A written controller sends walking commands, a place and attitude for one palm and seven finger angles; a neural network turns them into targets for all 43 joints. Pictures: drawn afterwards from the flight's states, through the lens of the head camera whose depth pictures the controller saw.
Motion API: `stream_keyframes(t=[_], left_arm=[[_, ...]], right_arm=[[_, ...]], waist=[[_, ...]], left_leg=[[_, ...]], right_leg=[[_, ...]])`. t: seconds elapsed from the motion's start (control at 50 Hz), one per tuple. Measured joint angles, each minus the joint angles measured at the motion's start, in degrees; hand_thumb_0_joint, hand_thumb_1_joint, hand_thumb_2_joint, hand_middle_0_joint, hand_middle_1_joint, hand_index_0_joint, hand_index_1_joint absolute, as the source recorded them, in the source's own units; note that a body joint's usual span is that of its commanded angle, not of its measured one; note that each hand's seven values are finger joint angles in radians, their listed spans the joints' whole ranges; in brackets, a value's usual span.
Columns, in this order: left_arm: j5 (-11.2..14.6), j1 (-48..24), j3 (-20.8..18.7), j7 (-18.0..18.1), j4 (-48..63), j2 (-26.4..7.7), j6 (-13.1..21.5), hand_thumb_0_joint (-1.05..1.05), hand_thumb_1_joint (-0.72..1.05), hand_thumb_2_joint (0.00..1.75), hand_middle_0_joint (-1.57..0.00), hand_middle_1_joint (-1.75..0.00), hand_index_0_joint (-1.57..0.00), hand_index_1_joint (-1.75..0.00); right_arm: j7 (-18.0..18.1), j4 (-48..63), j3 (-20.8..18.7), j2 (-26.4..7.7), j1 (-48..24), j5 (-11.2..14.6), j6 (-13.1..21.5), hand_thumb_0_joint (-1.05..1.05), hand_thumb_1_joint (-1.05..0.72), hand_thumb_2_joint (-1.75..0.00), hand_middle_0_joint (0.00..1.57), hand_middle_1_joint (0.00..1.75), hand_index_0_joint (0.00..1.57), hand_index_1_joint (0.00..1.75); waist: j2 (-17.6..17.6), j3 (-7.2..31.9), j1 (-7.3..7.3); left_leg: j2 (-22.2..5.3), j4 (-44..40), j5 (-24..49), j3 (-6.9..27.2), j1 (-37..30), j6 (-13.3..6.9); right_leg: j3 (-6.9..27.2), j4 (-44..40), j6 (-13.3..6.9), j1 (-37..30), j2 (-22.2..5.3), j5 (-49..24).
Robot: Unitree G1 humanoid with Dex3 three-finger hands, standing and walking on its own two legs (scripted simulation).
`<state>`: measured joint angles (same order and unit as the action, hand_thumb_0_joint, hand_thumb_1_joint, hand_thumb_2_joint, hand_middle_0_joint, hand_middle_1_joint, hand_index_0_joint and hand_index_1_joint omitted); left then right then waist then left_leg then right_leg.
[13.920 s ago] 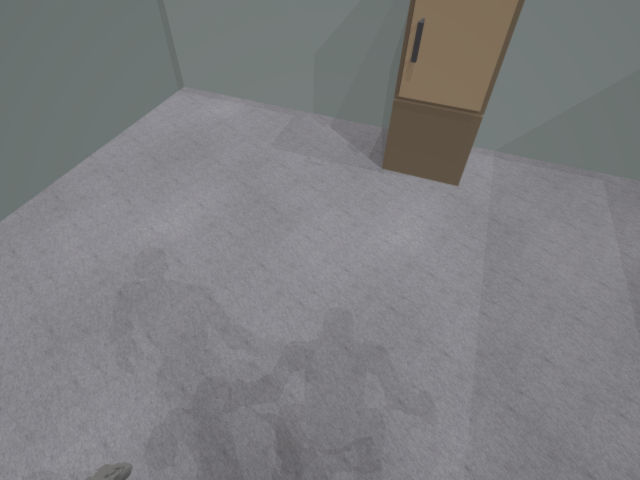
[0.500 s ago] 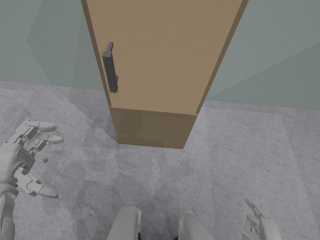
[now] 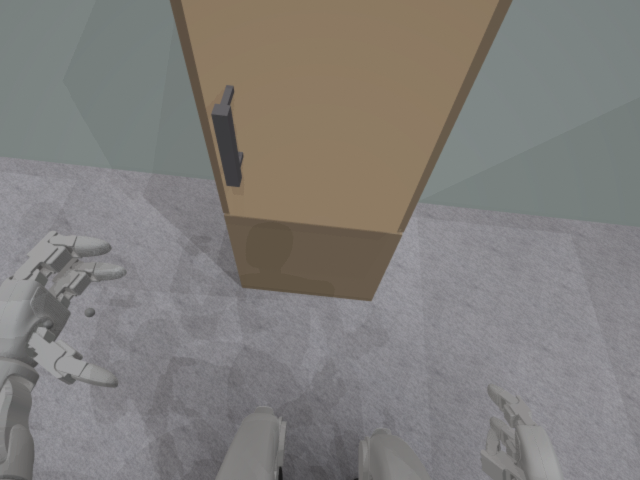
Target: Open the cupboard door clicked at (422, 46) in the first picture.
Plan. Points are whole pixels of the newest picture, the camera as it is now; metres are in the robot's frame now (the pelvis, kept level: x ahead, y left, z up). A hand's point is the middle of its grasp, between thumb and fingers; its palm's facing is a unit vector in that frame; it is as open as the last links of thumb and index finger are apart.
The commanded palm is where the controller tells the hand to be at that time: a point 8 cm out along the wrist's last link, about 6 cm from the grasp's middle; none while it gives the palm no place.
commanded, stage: move the hooked fingers beside the handle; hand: left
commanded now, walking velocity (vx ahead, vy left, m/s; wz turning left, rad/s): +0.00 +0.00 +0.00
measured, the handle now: (231, 139) +0.58 +0.18 +0.02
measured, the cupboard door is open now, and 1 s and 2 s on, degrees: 0 0 0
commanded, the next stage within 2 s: none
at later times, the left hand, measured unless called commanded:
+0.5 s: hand (132, 249) +0.37 +0.27 +0.03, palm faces -0.01 -1.00 -0.02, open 14.0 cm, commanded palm +0.36 +0.31 +0.04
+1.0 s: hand (158, 207) +0.44 +0.25 +0.03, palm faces -0.01 -1.00 -0.02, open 14.0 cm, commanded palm +0.43 +0.29 +0.03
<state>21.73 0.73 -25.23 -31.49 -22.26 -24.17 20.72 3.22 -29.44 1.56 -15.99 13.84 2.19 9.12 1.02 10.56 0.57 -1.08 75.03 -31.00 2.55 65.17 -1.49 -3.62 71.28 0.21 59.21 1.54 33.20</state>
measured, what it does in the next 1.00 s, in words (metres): stands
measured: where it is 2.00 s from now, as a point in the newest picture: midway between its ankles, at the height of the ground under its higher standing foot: outside the picture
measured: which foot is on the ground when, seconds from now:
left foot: down 0.00-1.00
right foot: down 0.00-1.00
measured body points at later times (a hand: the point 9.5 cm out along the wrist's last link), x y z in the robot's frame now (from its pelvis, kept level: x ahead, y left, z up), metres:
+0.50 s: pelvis +0.00 +0.00 -0.01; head +0.11 +0.03 +0.43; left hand +0.36 +0.32 +0.03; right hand +0.12 -0.27 -0.10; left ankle +0.04 +0.10 -0.62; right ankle +0.01 -0.13 -0.62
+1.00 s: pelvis +0.00 +0.00 -0.01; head +0.13 +0.03 +0.41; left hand +0.43 +0.31 +0.03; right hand +0.07 -0.28 -0.12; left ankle +0.04 +0.10 -0.62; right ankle +0.01 -0.13 -0.62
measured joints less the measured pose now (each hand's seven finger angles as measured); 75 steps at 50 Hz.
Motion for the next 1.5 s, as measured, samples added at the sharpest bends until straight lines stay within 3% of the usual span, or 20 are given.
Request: stream_keyframes(t=[0.12, 0.4, 0.62, 0.84, 0.98, 1.1, 1.26, 1.5], left_arm=[[-1.5, -5.2, 0.7, -0.5, -3.7, -0.1, 0.0, -0.01, -0.5, 0.3, -0.3, -1.2, -0.3, -1.2], [-3.9, -15.6, -0.6, 1.6, -12.3, -3.0, -1.8, -0.01, -0.5, 0.3, -0.3, -1.2, -0.3, -1.2], [-7.4, -24.6, -0.5, 3.4, -20.2, -2.9, 1.7, -0.01, -0.5, 0.3, -0.3, -1.2, -0.3, -1.2], [-9.1, -30.0, -2.7, 4.5, -26.7, -5.5, 1.9, -0.01, -0.5, 0.3, -0.3, -1.2, -0.3, -1.2], [-10.3, -35.3, -1.6, 4.3, -32.4, -6.6, 3.4, -0.01, -0.5, 0.3, -0.3, -1.2, -0.3, -1.2], [-12.1, -40.4, -1.8, 5.4, -35.4, -7.3, 4.3, -0.01, -0.5, 0.3, -0.3, -1.2, -0.3, -1.2], [-14.5, -46.2, -3.9, 6.8, -40.4, -11.6, 3.1, -0.01, -0.5, 0.3, -0.3, -1.2, -0.3, -1.2], [-16.0, -54.0, -4.1, 6.3, -44.9, -16.7, 1.4, -0.01, -0.5, 0.3, -0.3, -1.2, -0.3, -1.2]], right_arm=[[0.6, -1.1, 0.2, -0.4, -0.5, -0.1, -0.1, 0.01, -0.9, -0.9, 0.21, 0.3, 0.21, 0.3], [0.2, -2.3, 0.3, -0.2, 1.4, -0.1, -2.7, 0.01, -0.9, -0.9, 0.21, 0.3, 0.21, 0.3], [-0.1, -4.5, -0.1, -0.4, 2.3, -0.6, -4.5, 0.01, -0.9, -0.9, 0.21, 0.3, 0.21, 0.3], [-0.9, -4.6, 0.1, -0.1, 3.1, -0.9, -7.0, 0.01, -0.9, -0.9, 0.21, 0.3, 0.21, 0.3], [-0.9, -5.4, 0.2, -0.3, 3.2, -1.0, -7.9, 0.01, -0.9, -0.9, 0.21, 0.3, 0.21, 0.3], [-0.8, -5.9, 0.4, -0.4, 2.5, -1.6, -8.6, 0.01, -0.9, -0.9, 0.21, 0.3, 0.21, 0.3], [-1.1, -5.3, 1.4, -0.5, 2.8, -1.9, -10.0, 0.0, -0.9, -0.9, 0.21, 0.3, 0.21, 0.3], [-1.4, -5.6, 2.5, -0.7, 4.7, -2.4, -11.7, 0.0, -0.9, -0.9, 0.21, 0.3, 0.21, 0.3]], waist=[[-0.3, -0.5, 0.13], [-0.1, -0.4, 2.23], [-0.4, -1.1, 3.35], [-0.2, -0.6, 4.57], [-0.3, -0.8, 4.67], [-0.4, -1.3, 5.87], [0.0, -1.6, 7.99], [0.4, -2.3, 9.89]], left_leg=[[-0.1, 1.3, -0.3, 0.3, 1.4, 0.2], [-0.7, 0.7, 0.0, -0.6, 2.3, 0.2], [-0.8, 1.7, -0.2, -0.9, 4.5, 0.1], [-1.3, 1.8, -0.5, -1.4, 5.2, 0.1], [-1.1, 2.6, -0.4, -0.9, 6.6, 0.0], [-1.1, 4.0, -0.2, -0.5, 9.1, 0.1], [-1.6, 5.6, -0.5, -0.4, 11.6, 0.0], [-1.9, 7.9, -0.8, 0.3, 16.0, -0.3]], right_leg=[[-0.3, 1.3, -0.2, 1.3, 0.2, 0.3], [0.7, 1.0, -0.2, 2.9, 0.7, -0.3], [0.9, 2.2, -0.1, 5.2, 0.7, -0.1], [1.5, 2.3, -0.1, 6.2, 1.2, -0.1], [1.0, 3.0, -0.1, 7.4, 1.0, -0.1], [0.6, 4.2, -0.1, 9.7, 1.0, -0.1], [0.5, 5.4, -0.1, 12.2, 1.5, -0.2], [-0.1, 6.9, 0.2, 16.1, 1.9, -0.2]])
